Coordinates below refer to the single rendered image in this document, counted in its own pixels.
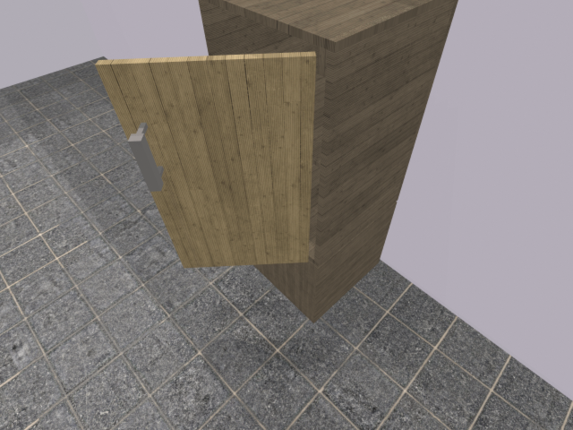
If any handle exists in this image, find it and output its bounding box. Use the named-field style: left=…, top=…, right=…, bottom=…
left=128, top=123, right=164, bottom=192

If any cupboard door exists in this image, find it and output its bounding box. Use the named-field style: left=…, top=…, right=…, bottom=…
left=95, top=52, right=316, bottom=268

